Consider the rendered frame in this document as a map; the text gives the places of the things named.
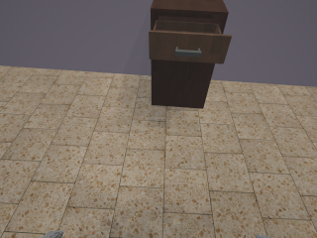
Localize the drawer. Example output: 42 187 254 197
149 20 232 64

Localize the handle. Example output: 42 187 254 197
175 47 202 58

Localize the cabinet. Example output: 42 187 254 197
151 0 229 109

